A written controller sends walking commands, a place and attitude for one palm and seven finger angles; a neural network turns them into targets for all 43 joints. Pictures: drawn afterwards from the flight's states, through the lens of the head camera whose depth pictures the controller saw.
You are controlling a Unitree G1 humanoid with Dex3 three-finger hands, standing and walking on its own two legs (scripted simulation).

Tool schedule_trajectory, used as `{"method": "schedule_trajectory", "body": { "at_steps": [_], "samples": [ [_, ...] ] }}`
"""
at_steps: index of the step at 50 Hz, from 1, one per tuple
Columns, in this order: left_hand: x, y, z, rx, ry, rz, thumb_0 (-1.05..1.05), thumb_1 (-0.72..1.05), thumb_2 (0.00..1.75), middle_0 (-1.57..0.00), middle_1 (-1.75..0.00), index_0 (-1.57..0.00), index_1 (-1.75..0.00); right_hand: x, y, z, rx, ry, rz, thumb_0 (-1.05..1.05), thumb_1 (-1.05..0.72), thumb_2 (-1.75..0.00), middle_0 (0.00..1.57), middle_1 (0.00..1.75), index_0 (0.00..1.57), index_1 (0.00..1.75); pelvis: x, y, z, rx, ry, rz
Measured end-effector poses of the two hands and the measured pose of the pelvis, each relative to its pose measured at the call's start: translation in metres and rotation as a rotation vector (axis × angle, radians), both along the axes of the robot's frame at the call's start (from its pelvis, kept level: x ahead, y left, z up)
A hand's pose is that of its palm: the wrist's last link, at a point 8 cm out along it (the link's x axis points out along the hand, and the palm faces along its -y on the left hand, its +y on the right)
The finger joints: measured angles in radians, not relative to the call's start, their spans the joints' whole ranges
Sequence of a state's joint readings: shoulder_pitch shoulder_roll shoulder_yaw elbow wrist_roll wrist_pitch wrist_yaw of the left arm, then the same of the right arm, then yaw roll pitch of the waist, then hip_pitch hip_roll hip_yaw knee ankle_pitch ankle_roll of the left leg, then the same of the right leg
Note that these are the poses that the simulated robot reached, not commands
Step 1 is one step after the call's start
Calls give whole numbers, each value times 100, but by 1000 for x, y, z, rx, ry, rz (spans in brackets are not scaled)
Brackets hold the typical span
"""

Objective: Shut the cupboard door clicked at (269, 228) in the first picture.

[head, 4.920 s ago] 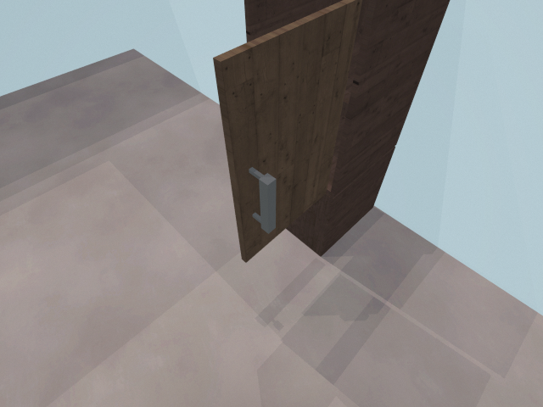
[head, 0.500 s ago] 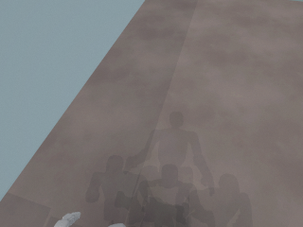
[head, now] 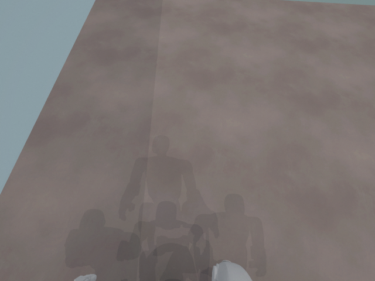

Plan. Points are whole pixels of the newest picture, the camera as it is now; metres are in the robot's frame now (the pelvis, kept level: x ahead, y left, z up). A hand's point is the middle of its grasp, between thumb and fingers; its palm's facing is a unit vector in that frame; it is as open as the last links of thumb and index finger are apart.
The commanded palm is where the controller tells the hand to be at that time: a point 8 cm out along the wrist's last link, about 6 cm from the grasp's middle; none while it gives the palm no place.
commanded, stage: walk around to get in front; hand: left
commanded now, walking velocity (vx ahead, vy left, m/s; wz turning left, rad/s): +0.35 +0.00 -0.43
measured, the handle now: out of the picture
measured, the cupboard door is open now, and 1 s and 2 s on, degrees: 92 92 92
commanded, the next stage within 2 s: walk to a spot facing it in 0.42 s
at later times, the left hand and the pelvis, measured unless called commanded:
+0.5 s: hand (153, 212) +0.30 +0.11 -0.17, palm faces -0.10 -0.97 -0.22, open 7.1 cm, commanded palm none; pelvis +0.23 -0.08 +0.00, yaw -8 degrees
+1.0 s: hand (162, 158) +0.48 +0.11 -0.18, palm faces +0.07 -0.98 -0.19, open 7.4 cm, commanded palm none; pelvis +0.39 -0.08 -0.01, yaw +3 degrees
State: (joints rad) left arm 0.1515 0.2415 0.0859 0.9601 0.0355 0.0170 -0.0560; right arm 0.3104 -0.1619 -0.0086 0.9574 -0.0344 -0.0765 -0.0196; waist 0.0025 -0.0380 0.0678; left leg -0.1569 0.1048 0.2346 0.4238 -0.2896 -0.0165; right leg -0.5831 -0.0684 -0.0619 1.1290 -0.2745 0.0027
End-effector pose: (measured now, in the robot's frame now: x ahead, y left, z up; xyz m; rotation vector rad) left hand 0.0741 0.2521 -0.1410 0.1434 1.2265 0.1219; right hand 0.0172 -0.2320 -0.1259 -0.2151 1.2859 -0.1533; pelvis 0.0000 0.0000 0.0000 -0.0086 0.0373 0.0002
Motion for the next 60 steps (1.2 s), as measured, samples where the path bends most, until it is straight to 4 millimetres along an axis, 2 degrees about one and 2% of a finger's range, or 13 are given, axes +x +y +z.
{"method": "schedule_trajectory", "body": {
  "at_steps": [8, 10, 12, 14, 18, 23, 31, 35, 38, 43, 51, 56, 60],
  "samples": [
    [184, -56, 9, 24, -161, -222, 0, 91, 90, -19, -30, -19, -30, -54, -11, -17, 60, 281, -223, 0, -91, -89, 20, 29, 20, 30, 76, -27, -14, 17, -4, -80],
    [220, -74, 5, 33, -224, -247, 0, 91, 90, -19, -30, -19, -30, -55, -19, -26, 79, 342, -256, 1, -91, -89, 20, 29, 20, 30, 98, -42, -26, 30, -14, -85],
    [239, -88, 4, 35, -254, -243, 0, 91, 90, -19, -30, -19, -30, -40, -30, -31, 85, 366, -280, 1, -91, -89, 20, 29, 20, 30, 114, -52, -29, 30, -31, -93],
    [243, -97, 5, 32, -225, -235, 0, 91, 90, -19, -30, -19, -30, -8, -44, -31, 75, 328, -288, 1, -91, -89, 20, 29, 20, 30, 130, -59, -23, 27, -39, -102],
    [230, -111, 5, 19, -93, -216, 0, 91, 90, -19, -30, -20, -30, 83, -69, -23, 51, 155, -269, 1, -91, -89, 20, 29, 20, 30, 166, -70, -8, 25, -30, -125],
    [230, -98, 8, 49, -23, -130, -3, 96, 90, -20, -30, -20, -30, 196, -86, -12, 46, -25, -207, 1, -91, -90, 20, 29, 20, 30, 212, -80, 0, 13, -17, -133],
    [217, -92, -12, 25, 187, -44, -1, 93, 90, -20, -30, -20, -30, 362, -85, -6, 39, -188, -85, 0, -91, -90, 20, 29, 20, 30, 297, -76, -9, 0, -37, -119],
    [226, -90, -30, -2, 275, -1, 0, 92, 90, -20, -30, -20, -30, 421, -76, -13, 10, -231, -30, 0, -91, -90, 20, 29, 20, 30, 341, -66, -23, -17, -51, -95],
    [253, -89, -33, -7, 262, 20, 0, 91, 90, -20, -30, -20, -30, 432, -70, -14, -1, -198, -17, 0, -91, -89, 20, 29, 20, 30, 358, -63, -23, -5, -48, -77],
    [322, -91, -23, -16, 121, 49, 0, 91, 90, -20, -30, -20, -30, 425, -67, -14, 3, -65, 5, 0, -91, -89, 20, 29, 20, 30, 375, -65, -13, -7, -27, -28],
    [407, -100, -3, 24, -48, 52, 0, 91, 90, -19, -30, -19, -30, 422, -96, -11, 5, 33, -7, 0, -92, -89, 20, 30, 21, 30, 396, -89, -6, -16, 4, 59],
    [440, -115, 9, 70, -133, 73, 0, 91, 90, -19, -30, -20, -30, 434, -131, -20, 7, 64, 8, 1, -91, -89, 20, 30, 21, 30, 409, -118, -10, -7, 18, 129],
    [439, -129, 17, 113, -162, 103, 0, 91, 90, -20, -30, -20, -30, 459, -158, -27, 7, 67, 46, 1, -91, -89, 20, 29, 20, 30, 418, -138, -13, 22, 10, 184]
  ]
}}
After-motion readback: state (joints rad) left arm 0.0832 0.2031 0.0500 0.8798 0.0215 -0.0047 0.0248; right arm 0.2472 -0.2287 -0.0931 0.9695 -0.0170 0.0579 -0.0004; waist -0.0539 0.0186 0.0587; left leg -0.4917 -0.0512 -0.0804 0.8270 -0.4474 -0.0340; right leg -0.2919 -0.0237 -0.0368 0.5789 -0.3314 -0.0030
